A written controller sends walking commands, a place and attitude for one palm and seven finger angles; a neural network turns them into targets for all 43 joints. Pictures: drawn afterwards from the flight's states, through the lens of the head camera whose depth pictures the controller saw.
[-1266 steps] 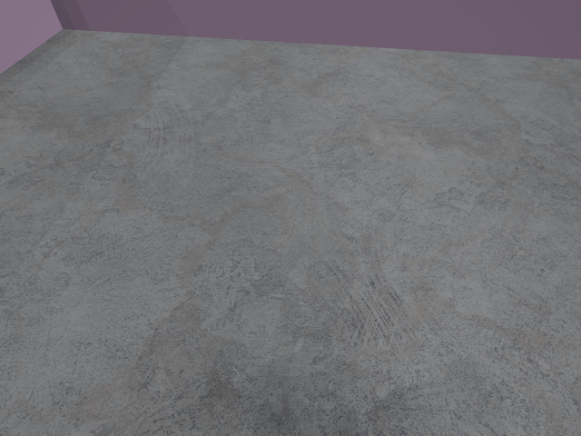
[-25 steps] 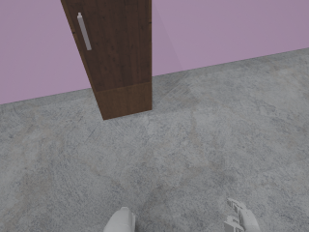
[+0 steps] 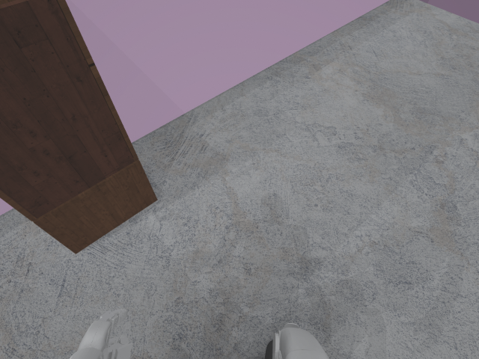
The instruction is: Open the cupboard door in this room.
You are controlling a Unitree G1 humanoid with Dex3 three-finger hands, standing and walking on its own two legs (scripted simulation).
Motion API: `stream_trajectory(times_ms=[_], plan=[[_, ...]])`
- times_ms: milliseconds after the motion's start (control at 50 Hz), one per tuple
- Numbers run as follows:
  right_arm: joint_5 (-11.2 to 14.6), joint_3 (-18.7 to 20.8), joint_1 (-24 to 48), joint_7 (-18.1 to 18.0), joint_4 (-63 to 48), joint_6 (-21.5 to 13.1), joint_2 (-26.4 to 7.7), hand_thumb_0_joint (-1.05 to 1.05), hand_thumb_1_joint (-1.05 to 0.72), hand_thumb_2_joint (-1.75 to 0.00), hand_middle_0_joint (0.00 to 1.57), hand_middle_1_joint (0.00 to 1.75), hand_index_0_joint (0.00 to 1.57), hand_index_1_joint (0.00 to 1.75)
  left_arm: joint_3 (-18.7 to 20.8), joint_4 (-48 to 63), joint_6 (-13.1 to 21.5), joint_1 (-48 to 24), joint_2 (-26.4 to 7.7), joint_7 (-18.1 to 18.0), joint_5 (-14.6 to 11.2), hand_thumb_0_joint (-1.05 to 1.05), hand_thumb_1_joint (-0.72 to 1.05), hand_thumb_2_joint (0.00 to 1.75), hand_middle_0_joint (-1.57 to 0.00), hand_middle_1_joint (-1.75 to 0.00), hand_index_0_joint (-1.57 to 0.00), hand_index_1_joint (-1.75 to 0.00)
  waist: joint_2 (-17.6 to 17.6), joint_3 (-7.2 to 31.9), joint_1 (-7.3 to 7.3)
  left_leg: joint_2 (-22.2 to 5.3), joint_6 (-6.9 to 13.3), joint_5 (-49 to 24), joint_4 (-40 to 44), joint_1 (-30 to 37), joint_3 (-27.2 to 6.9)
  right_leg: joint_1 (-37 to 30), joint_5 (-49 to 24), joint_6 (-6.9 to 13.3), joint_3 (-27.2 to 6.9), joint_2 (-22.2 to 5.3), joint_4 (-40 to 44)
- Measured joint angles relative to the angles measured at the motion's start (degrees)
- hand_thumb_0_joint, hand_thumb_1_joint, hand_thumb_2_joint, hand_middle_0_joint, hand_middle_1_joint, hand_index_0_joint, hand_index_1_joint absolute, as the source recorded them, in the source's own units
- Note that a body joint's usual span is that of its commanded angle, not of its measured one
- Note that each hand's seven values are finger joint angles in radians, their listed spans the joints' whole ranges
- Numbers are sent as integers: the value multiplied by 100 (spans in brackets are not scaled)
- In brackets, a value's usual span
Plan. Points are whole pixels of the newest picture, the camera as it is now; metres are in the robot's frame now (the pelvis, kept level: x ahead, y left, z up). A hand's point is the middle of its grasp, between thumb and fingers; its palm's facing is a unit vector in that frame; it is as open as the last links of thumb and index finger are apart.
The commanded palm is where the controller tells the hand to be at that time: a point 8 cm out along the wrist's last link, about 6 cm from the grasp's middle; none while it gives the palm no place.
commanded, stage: turn to face it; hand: left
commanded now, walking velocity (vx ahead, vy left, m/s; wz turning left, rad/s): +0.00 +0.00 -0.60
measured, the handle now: out of the picture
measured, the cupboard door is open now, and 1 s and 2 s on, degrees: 0 0 0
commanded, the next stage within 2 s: take the last steps up to it in 1.30 s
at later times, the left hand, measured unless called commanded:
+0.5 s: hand (144, 349) +0.16 +0.19 -0.19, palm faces +0.16 -0.98 -0.15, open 7.3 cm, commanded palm none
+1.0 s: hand out of the picture +0.12 +0.21 -0.15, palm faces +0.39 -0.88 -0.27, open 7.4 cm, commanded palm none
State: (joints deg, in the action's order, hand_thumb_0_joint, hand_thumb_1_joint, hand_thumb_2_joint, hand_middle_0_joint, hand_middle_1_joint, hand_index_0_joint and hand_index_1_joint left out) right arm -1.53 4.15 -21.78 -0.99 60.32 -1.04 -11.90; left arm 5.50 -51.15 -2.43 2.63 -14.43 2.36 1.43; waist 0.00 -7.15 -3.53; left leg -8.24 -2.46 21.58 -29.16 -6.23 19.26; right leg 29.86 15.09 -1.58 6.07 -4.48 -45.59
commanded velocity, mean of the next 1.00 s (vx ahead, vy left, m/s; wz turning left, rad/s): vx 0.00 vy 0.00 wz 0.58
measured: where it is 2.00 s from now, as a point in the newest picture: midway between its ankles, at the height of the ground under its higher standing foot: outside the picture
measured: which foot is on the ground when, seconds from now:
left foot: down 0.00-0.06, up 0.08-0.46, down 0.48-1.00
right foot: up 0.00-0.04, down 0.06-0.48, up 0.50-1.00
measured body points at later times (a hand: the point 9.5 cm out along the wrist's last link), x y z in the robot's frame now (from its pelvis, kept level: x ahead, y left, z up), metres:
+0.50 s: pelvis +0.08 +0.00 -0.01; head +0.11 +0.03 +0.44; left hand +0.15 +0.24 -0.17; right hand +0.17 -0.24 -0.14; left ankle +0.08 +0.09 -0.73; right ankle +0.08 -0.11 -0.73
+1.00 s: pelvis +0.08 -0.03 +0.01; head +0.13 -0.02 +0.45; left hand +0.10 +0.25 -0.13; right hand +0.23 -0.25 -0.14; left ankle +0.08 +0.09 -0.73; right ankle +0.13 -0.17 -0.70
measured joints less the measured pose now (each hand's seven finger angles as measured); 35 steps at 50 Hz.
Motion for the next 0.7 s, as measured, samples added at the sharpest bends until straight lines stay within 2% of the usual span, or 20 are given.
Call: stream_trajectory(times_ms=[40,60,80,120,160,180,260,360,420,460,480,500,520,560,620,700], plan=[[19,19,-125,19,-1,46,-25,1,-90,-90,19,30,20,30,-59,62,76,-76,19,4,-1,0,92,90,-19,-30,-19,-30,45,-2,-55,-162,-125,320,-468,-18,90,-439,-239,99,108,133,718],[47,14,-167,38,-8,83,-21,1,-90,-90,19,30,20,30,-94,92,168,-104,14,-10,5,0,92,90,-19,-30,-19,-30,41,2,-64,-278,-147,449,-1022,-204,32,-586,-394,232,125,176,891],[74,2,-97,39,-12,150,-36,1,-90,-90,19,30,20,30,-128,91,262,-160,44,-45,-22,0,92,90,-19,-30,-19,-30,90,-70,-85,-331,-168,739,-1825,-524,-284,-548,-206,375,130,240,692],[122,-44,122,-8,-37,274,-44,1,-91,-90,19,30,20,30,-222,68,343,-208,138,-129,-79,0,92,90,-19,-30,-19,-30,119,-186,-135,-128,-153,1072,-3203,-1144,-1015,-620,134,545,110,293,500],[108,-86,348,-29,-64,319,-33,1,-91,-90,19,30,20,30,-321,2,330,-169,272,-210,-92,0,91,90,-19,-30,-19,-30,135,-180,-116,52,-129,894,-3925,-1597,-1411,-821,176,559,66,337,666],[96,-108,448,-32,-90,323,-23,1,-91,-90,19,30,20,30,-369,-54,318,-126,348,-239,-90,0,91,90,-20,-30,-20,-30,156,-137,-111,102,-120,728,-4001,-1758,-1524,-929,130,523,57,357,806],[104,-194,679,-3,-213,292,101,1,-91,-90,19,30,20,30,-514,-294,263,61,602,-266,-71,0,91,90,-20,-30,-20,-30,192,127,-127,206,-96,291,-3235,-1952,-1693,-1318,44,525,173,359,1270],[110,-198,864,37,-216,331,265,1,-92,-90,19,30,20,30,-477,-350,269,233,747,-266,-72,0,91,90,-20,-30,-20,-30,78,267,45,349,-81,331,-2455,-1786,-1576,-1626,144,459,503,251,1427],[113,-151,972,87,-238,359,233,1,-93,-90,20,30,20,30,-389,-305,278,338,653,-293,-38,-1,91,90,-20,-30,-20,-30,-40,274,184,421,-45,326,-1932,-1577,-1420,-1661,274,379,733,140,1318],[102,-125,1022,114,-315,347,195,1,-93,-90,20,30,20,30,-323,-309,247,432,523,-305,-39,-1,91,90,-20,-30,-20,-30,-119,273,227,446,-9,28,-1347,-1340,-1302,-1625,417,299,898,41,1125],[93,-112,1033,128,-365,326,166,1,-92,-90,19,30,20,30,-287,-314,223,498,448,-308,-51,-1,91,90,-20,-30,-20,-30,-156,285,241,469,78,-202,-989,-1195,-1259,-1567,523,247,966,-22,955],[76,-97,1068,136,-406,300,164,1,-92,-90,19,30,20,30,-237,-334,180,551,349,-312,-68,-1,91,90,-20,-30,-20,-30,-263,276,263,566,261,-208,-956,-1203,-1243,-1455,612,170,928,-140,705],[62,-92,1099,139,-464,274,154,1,-92,-90,19,30,20,30,-198,-359,115,608,260,-329,-75,0,91,90,-20,-30,-20,-30,-322,264,291,627,423,-167,-997,-1237,-1243,-1272,1036,53,742,-168,283],[41,-91,1133,103,-562,215,120,1,-92,-90,19,30,20,30,-139,-454,-25,695,117,-361,-68,0,91,90,-20,-30,-20,-30,-303,249,292,667,601,-169,-914,-1233,-1310,-852,1532,-86,272,-55,-751],[38,-98,1124,49,-614,180,72,1,-91,-90,19,30,20,30,-61,-562,-95,755,-49,-327,-62,0,92,90,-20,-30,-20,-30,-230,230,318,732,627,-431,-448,-1072,-1454,-407,1164,-221,-186,15,-1745],[64,-119,1065,46,-614,167,41,1,-91,-90,20,30,21,30,-20,-552,-83,795,-204,-303,-65,1,92,90,-20,-30,-19,-30,-170,239,372,837,645,-777,131,-864,-1657,-187,662,-379,-495,-55,-2033]])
